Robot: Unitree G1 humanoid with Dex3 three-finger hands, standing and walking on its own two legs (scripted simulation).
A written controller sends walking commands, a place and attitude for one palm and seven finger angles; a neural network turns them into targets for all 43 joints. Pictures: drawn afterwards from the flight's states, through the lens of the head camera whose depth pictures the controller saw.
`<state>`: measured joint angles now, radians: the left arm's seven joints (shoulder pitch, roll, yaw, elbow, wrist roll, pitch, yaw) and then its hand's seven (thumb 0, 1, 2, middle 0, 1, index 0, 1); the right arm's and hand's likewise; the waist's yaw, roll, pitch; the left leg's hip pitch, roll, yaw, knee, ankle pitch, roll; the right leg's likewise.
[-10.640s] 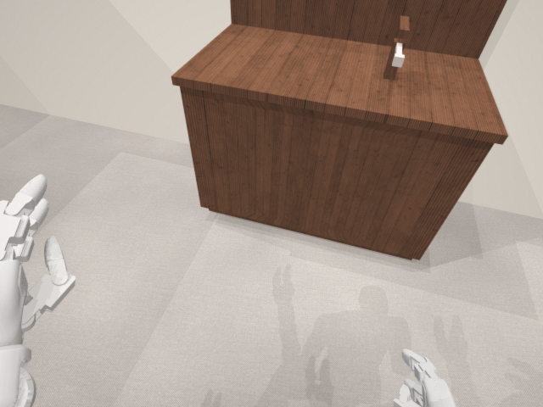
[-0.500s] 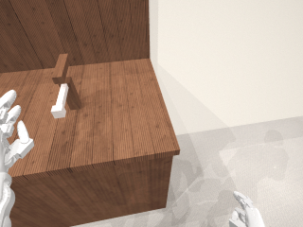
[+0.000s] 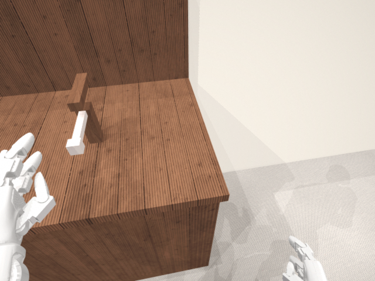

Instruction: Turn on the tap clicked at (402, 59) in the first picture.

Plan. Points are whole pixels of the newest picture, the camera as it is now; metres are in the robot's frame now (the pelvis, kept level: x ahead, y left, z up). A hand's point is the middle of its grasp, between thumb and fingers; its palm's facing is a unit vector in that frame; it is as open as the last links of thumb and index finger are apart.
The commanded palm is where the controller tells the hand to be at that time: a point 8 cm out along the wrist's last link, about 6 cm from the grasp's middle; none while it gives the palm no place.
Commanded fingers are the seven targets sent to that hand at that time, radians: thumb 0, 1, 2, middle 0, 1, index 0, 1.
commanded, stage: turn the palm inward beside the body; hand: left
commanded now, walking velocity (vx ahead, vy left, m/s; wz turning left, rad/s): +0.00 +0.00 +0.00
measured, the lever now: (75, 146) +0.35 +0.30 +0.11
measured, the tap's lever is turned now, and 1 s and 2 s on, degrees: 0 0 0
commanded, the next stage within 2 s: reach beside the lever's end, fingers flat in 1.16 s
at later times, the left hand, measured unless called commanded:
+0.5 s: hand (51, 214) +0.17 +0.24 +0.16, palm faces +0.46 -0.87 -0.17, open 7.4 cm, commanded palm +0.11 +0.27 +0.16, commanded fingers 0.00 0.90 0.90 -0.20 -0.30 -0.20 -0.30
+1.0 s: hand (65, 215) +0.17 +0.22 +0.15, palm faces +0.48 -0.87 -0.13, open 7.4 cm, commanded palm +0.12 +0.26 +0.16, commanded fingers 0.00 0.90 0.90 -0.20 -0.30 -0.20 -0.30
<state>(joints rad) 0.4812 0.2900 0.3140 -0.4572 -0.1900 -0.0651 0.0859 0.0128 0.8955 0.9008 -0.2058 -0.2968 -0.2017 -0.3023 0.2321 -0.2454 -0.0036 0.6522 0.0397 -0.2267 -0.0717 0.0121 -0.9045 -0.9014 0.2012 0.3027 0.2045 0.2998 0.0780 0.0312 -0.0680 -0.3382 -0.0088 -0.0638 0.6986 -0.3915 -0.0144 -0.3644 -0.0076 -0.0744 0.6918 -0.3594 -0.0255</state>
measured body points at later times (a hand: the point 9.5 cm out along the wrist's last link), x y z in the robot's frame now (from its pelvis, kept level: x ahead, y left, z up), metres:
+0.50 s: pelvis -0.02 +0.00 +0.00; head -0.04 -0.01 +0.45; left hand +0.14 +0.28 +0.17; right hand +0.18 -0.21 -0.07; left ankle -0.02 +0.13 -0.72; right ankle +0.00 -0.10 -0.72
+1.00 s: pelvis -0.01 -0.01 +0.00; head -0.03 -0.04 +0.45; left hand +0.14 +0.26 +0.16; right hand +0.19 -0.23 -0.07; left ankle -0.02 +0.13 -0.72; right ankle +0.00 -0.10 -0.72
